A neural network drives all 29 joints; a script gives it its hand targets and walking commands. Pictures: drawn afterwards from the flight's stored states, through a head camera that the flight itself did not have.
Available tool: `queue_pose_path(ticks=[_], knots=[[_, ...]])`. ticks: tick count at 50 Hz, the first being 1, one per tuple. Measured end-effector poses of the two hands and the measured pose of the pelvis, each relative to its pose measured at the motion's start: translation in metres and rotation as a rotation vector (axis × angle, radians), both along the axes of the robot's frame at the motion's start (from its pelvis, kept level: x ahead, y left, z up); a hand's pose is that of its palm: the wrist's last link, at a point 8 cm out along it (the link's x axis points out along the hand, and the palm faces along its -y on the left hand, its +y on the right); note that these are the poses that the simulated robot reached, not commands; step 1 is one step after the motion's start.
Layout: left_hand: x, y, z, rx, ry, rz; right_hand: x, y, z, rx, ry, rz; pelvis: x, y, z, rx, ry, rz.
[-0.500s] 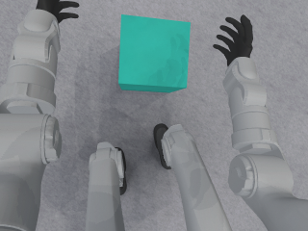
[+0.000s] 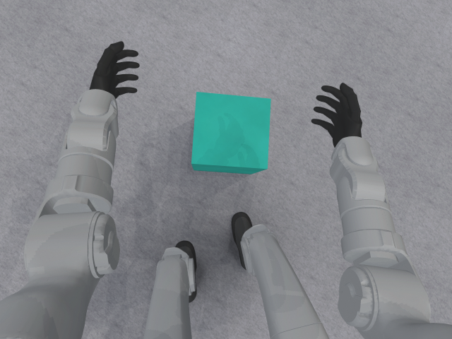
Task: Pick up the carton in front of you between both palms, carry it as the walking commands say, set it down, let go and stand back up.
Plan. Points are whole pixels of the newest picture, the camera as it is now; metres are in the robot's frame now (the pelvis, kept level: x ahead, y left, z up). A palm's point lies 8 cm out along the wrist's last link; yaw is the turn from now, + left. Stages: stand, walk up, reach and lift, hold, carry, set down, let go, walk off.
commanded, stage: let go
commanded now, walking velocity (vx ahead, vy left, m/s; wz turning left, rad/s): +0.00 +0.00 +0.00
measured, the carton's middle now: (227, 138) +0.49 -0.11 -0.53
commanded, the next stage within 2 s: stand in 1.24 s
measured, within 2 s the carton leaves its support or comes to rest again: neither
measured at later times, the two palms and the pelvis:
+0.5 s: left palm (54, 200) +0.36 +0.17 +0.00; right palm (433, 219) +0.25 -0.26 +0.03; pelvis +0.07 -0.02 +0.10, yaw +0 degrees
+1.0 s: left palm out of the picture +0.24 +0.24 +0.06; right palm (424, 239) +0.24 -0.23 +0.05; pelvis +0.08 +0.01 +0.12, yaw -1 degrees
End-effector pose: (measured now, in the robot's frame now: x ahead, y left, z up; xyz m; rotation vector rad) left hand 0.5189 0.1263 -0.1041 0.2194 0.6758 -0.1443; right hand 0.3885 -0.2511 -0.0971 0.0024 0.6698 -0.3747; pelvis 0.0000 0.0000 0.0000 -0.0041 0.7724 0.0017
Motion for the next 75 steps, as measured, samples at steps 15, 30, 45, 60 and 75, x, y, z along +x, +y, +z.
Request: queue_pose_path(ticks=[15, 30, 45, 60, 75], knots=[[-0.118, 0.033, 0.074, 0.051, 0.018, 0.193, -0.076, -0.012, 0.082, -0.031, 0.13, 0.283, 0.043, -0.019, 0.071, 0.016, -0.278, 0.005], [-0.19, 0.058, 0.123, 0.046, 0.052, 0.164, -0.153, -0.004, 0.144, -0.02, 0.153, 0.259, 0.081, -0.018, 0.11, -0.003, -0.57, -0.017], [-0.268, 0.11, 0.159, 0.053, 0.092, 0.2, -0.147, 0.023, 0.15, -0.023, 0.13, 0.31, 0.086, 0.007, 0.122, -0.021, -0.776, -0.019], [-0.276, 0.098, 0.156, 0.046, 0.072, 0.21, -0.158, 0.006, 0.154, -0.08, 0.173, 0.268, 0.077, -0.001, 0.117, -0.021, -0.853, -0.025], [-0.305, 0.146, 0.15, 0.283, 0.186, 0.277, -0.182, -0.047, 0.118, -0.167, 0.288, 0.281, 0.082, -0.017, 0.114, -0.001, -0.781, -0.003]])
